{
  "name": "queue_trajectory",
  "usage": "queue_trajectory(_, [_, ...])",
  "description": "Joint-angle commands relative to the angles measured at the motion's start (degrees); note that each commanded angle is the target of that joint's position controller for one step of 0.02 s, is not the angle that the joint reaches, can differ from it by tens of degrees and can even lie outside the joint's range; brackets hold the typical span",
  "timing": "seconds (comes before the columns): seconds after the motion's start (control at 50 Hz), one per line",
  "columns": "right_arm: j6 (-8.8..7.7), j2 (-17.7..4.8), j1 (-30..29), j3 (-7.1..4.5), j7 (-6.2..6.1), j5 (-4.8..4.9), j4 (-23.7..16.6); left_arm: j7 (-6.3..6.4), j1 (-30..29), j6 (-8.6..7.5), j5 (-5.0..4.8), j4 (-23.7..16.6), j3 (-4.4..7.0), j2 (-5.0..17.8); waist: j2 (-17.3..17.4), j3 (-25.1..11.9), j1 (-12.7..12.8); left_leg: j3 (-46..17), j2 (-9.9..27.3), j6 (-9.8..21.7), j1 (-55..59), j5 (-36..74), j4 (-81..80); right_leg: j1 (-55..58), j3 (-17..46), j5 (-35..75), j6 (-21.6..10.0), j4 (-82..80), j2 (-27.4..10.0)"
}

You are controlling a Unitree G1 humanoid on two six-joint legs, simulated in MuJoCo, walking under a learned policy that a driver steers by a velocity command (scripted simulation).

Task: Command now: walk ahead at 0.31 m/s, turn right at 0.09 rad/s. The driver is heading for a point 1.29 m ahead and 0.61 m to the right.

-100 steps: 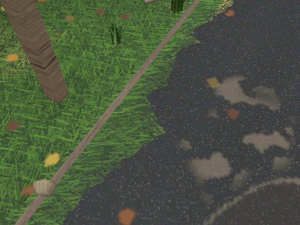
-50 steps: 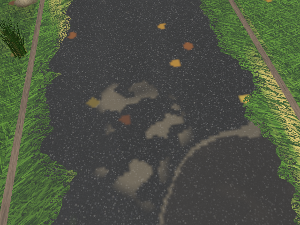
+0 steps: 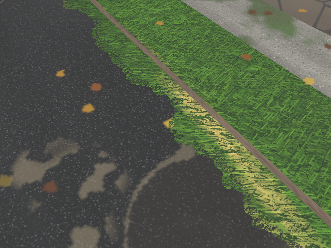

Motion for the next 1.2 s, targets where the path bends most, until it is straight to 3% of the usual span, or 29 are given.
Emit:
queue_trajectory(0.02, [-1.82, -5.4, -4.4, -1.77, 1.01, -0.56, -3.6, 0.28, 1.5, -2.66, -0.48, -0.9, 2.18, 8.7, -8.6, 5.0, 1.5, -0.8, 2.1, -0.9, -13.9, 5.5, 3.4, 4.1, 13.9, -6.3, -8.3, -13.9, -13.5])
queue_trajectory(0.12, [-2.09, -3.2, -12.6, -1.15, 1.14, -0.23, -6.1, 0.02, 6.3, -3.51, -0.59, 2.0, 2.74, 9.3, -8.5, 6.6, 3.9, 0.0, 2.3, -3.6, -13.8, 9.5, -6.8, 2.4, 13.4, -2.5, -9.7, -13.4, -13.6])
queue_trajectory(0.18, [-2.47, -3.1, -15.4, -0.97, 1.00, 0.10, -7.4, 0.12, 7.5, -3.80, -0.39, 2.9, 3.27, 10.7, -8.6, 6.9, 4.2, -0.3, 1.5, -3.4, -9.3, 9.5, -13.1, 0.3, 14.2, 1.4, -9.5, -10.7, -14.1])
queue_trajectory(0.24, [-3.08, -4.3, -10.9, -1.44, 0.21, 0.51, -6.8, 0.03, 5.3, -4.00, -0.45, 2.8, 3.83, 12.3, -8.4, 5.1, 1.0, 0.2, -0.1, -2.0, 3.5, 8.1, -17.9, -4.9, 15.6, 7.2, -7.5, -6.3, -14.5])
queue_trajectory(0.26, [-3.47, -4.6, -6.3, -1.76, -0.38, 0.51, -5.4, 0.01, 4.1, -3.98, -0.67, 2.7, 3.98, 12.7, -7.1, 3.9, -1.7, 0.9, -1.2, -1.5, 11.5, 9.3, -21.5, -7.9, 14.8, 10.2, -6.3, -2.2, -13.1])
queue_trajectory(0.28, [-4.19, -6.9, 0.9, -2.69, -1.36, 0.13, -3.1, -0.16, 4.1, -4.26, -0.65, 2.6, 3.71, 11.6, -3.6, 0.0, -4.7, -0.4, -0.7, -0.6, 23.0, 8.3, -23.6, -12.0, 12.2, 14.0, -4.8, 7.5, -9.4])
queue_trajectory(0.3, [-4.93, -12.1, 10.4, -3.90, -2.45, -1.12, -2.4, -0.42, 3.0, -4.56, -0.87, 0.9, 2.75, 8.0, 4.9, -7.9, -9.0, -14.3, 12.6, 2.0, 34.2, -5.6, -29.0, -18.0, 6.5, 6.4, -2.7, 25.8, -3.9])
queue_trajectory(0.32, [-4.48, -18.1, 12.6, -5.05, -2.49, -1.03, -1.8, -0.26, 5.5, -4.39, -1.80, -1.5, 2.19, 4.6, 18.5, -11.6, -7.2, -38.7, 24.7, 6.2, 39.1, -20.9, -39.5, -31.6, 1.0, -17.0, -1.1, 40.0, 3.9])
queue_trajectory(0.34, [-4.21, -12.8, 8.0, -3.89, -2.31, -0.61, -2.3, -0.05, 5.4, -3.45, -0.35, 0.2, 3.05, 8.6, 8.8, -5.3, -4.2, -39.4, 24.0, 6.7, 30.7, -25.7, -41.2, -33.3, 4.1, -14.0, -2.2, 47.5, -1.1])
queue_trajectory(0.36, [-4.42, -8.4, 2.7, -2.67, -2.08, -0.15, -3.4, -0.76, 4.3, -3.22, -0.17, 0.8, 3.43, 8.7, 3.6, -0.1, -1.9, -31.6, 21.6, 6.0, 24.4, -20.1, -40.8, -32.7, 4.2, -8.5, -2.7, 47.7, -3.3])
queue_trajectory(0.38, [-4.74, -5.8, -0.3, -1.99, -1.90, -0.08, -3.7, -1.33, 3.7, -2.97, -0.43, 1.2, 3.26, 7.4, 1.8, 2.0, -0.5, -23.2, 18.7, 5.3, 20.9, -9.4, -41.1, -31.0, 3.4, -4.7, -2.3, 46.4, -5.3])
queue_trajectory(0.42, [-5.58, -3.3, -0.5, -1.17, -2.15, 0.06, -2.9, -2.16, 3.3, -1.89, 0.39, 1.7, 3.24, 6.2, 3.8, 2.5, 0.3, -12.4, 14.8, 4.1, 18.6, 3.8, -41.6, -29.6, 1.4, -1.6, -1.2, 45.9, -6.5])
queue_trajectory(0.48, [-6.84, -3.1, 2.8, -1.23, -1.88, 0.73, -0.8, -3.24, -1.1, -0.95, 0.41, -0.1, 3.03, 4.9, 3.7, 2.8, 0.3, -5.2, 14.5, 4.7, 20.0, 17.7, -41.6, -33.4, 0.5, 2.7, -0.4, 46.5, -6.8])
queue_trajectory(0.58, [-7.08, -2.0, 5.3, -0.90, -1.98, 0.63, 1.8, -4.44, -11.8, -0.94, 0.64, -4.3, 2.12, 3.1, 2.4, 4.9, -0.4, 4.2, 12.9, 5.3, 20.7, 28.2, -41.9, -37.2, -3.1, 11.0, 0.9, 35.3, -6.7])
queue_trajectory(0.66, [-7.06, -4.0, 7.1, -1.27, -2.51, 0.74, 3.8, -5.36, -19.3, -1.06, 0.75, -7.3, 1.17, 2.4, 2.3, 6.3, -1.5, 8.8, 13.5, 4.8, 21.5, 32.8, -42.0, -31.2, -8.2, 13.2, -0.7, 21.2, -6.0])
queue_trajectory(0.72, [-6.15, -5.6, 8.3, -1.52, -3.08, 0.82, 5.4, -4.80, -18.7, -0.89, 1.12, -7.6, 1.53, 3.6, 2.6, 4.4, -0.3, 11.5, 14.6, 4.0, 27.6, 51.6, -35.3, -26.5, -10.9, 8.2, -3.6, 17.0, -2.8])
queue_trajectory(0.76, [-5.02, -7.5, 8.3, -1.93, -3.41, 0.67, 5.9, -4.02, -11.9, -1.07, 1.13, -5.9, 2.40, 5.3, 3.6, -0.4, 2.9, 12.8, 14.9, 3.8, 29.6, 65.4, -22.6, -18.0, -12.0, 2.4, -6.4, 15.8, 1.2])
queue_trajectory(0.78, [-4.46, -8.1, 8.2, -2.02, -3.38, 0.75, 5.8, -3.49, -5.0, -1.47, 1.27, -3.9, 3.29, 6.8, 3.1, -4.5, 5.5, 13.0, 14.8, 3.5, 27.0, 62.8, -12.2, -9.3, -11.2, 1.7, -8.0, 13.1, 2.9])
queue_trajectory(0.8, [-4.23, -8.1, 7.7, -2.00, -3.14, 0.51, 4.9, -2.50, 4.0, -1.68, 1.85, -1.0, 4.80, 9.6, -0.2, -9.3, 9.6, 13.6, 13.6, 2.0, 17.8, 50.2, 3.2, 4.0, -6.0, -0.6, -10.2, 9.7, 0.7])
queue_trajectory(0.82, [-4.45, -0.9, 10.8, -0.56, -2.02, 1.07, 1.5, -1.53, 4.2, -1.31, 1.98, -1.7, 6.45, 15.8, -13.2, -14.9, 5.4, 12.4, 6.1, -1.2, -6.1, 0.4, 23.5, 22.4, 21.2, -6.2, -16.8, 8.6, -17.6])
queue_trajectory(0.84, [-4.95, -5.4, 4.8, -1.56, -1.78, 1.22, -1.6, -1.29, 5.6, -0.54, 0.03, -3.2, 6.87, 17.2, -10.6, -19.1, 7.5, 1.0, -1.9, -2.4, -16.0, -10.8, 34.3, 24.9, 43.2, -5.5, -21.5, -1.2, -23.5])
queue_trajectory(0.86, [-5.62, -5.9, -1.1, -1.56, -1.55, 1.23, -3.2, -0.62, 3.7, -0.22, -0.31, -2.2, 6.59, 15.7, -5.4, -10.1, 7.1, -3.1, 2.1, -1.6, -21.6, -3.8, 32.6, 20.2, 32.7, 0.1, -19.2, -3.1, -21.5])
queue_trajectory(0.88, [-6.37, -4.9, -1.0, -1.01, -1.54, 1.40, -3.0, -0.27, 1.2, -0.57, -0.89, -1.8, 6.01, 13.0, -3.0, -4.4, 4.7, -2.8, 4.4, -1.3, -19.2, 1.0, 26.8, 11.7, 26.0, 7.5, -17.3, -3.8, -19.8])
queue_trajectory(0.9, [-6.28, -4.7, -0.2, -1.08, -1.70, 0.99, -2.0, -0.09, -1.5, -1.16, -0.81, -1.9, 5.48, 10.9, -0.6, -1.1, 1.9, -3.1, 6.0, -1.5, -15.1, 2.3, 21.8, 4.8, 20.9, 15.2, -14.9, -4.3, -16.4])
queue_trajectory(0.92, [-5.29, -4.5, 1.0, -1.05, -1.68, -0.16, -1.9, 0.12, -3.0, -1.69, -1.12, -1.9, 5.01, 9.6, -0.6, -0.4, -0.2, -3.5, 6.6, -2.3, -11.2, 2.1, 19.2, 0.4, 17.4, 20.0, -14.0, -4.8, -13.9])
queue_trajectory(0.96, [-3.32, -3.7, 2.2, -0.97, -1.27, -1.20, -1.6, -0.18, -3.0, -2.94, -1.49, -1.8, 4.57, 8.8, -1.1, -1.4, -1.7, -3.1, 6.7, -3.6, -7.9, 1.9, 15.8, -2.9, 14.5, 24.8, -13.7, -5.5, -11.4])
queue_trajectory(1.04, [-2.06, -2.8, -5.3, -0.78, -0.81, -1.02, -4.3, -0.45, 1.6, -3.57, -1.36, -0.6, 5.03, 10.7, -2.8, 1.2, 0.2, -1.7, 6.5, -5.3, -12.6, 9.7, 7.2, -5.0, 13.9, 20.5, -12.1, -8.1, -9.1])
queue_trajectory(1.2, [-2.79, -3.0, -21.0, 0.00, -0.20, -0.36, -9.8, 0.34, 11.3, -3.36, -0.90, 1.7, 4.84, 10.6, -5.3, 2.7, 6.0, -2.0, 2.4, -4.5, -18.4, 19.0, -9.2, 5.6, 17.2, 27.3, -9.7, -4.1, -9.1])
Next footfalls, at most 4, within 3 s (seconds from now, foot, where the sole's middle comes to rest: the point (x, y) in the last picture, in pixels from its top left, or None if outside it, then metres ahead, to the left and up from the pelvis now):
0.28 left None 0.24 0.14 -0.78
0.80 right None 0.48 -0.12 -0.78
1.36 left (213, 179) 0.85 -0.16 -0.78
1.84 right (281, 174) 0.87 -0.48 -0.78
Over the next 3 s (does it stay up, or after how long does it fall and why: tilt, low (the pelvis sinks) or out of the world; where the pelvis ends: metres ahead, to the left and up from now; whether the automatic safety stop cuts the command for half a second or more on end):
stays up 1.18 -0.65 -0.01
